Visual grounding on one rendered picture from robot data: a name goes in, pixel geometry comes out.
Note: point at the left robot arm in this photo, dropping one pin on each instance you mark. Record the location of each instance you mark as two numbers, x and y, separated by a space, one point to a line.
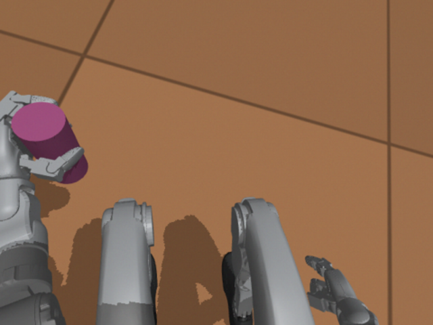
26 296

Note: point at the right robot foot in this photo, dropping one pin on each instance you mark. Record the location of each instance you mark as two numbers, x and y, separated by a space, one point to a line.
228 277

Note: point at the can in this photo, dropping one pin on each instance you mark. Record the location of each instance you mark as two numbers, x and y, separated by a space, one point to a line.
44 129

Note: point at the right robot hand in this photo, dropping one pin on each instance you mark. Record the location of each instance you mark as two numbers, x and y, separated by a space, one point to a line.
325 295

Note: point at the right robot arm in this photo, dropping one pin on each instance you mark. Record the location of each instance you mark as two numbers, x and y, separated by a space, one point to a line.
351 311

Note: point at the left robot hand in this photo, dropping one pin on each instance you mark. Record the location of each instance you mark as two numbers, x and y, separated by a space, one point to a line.
15 158

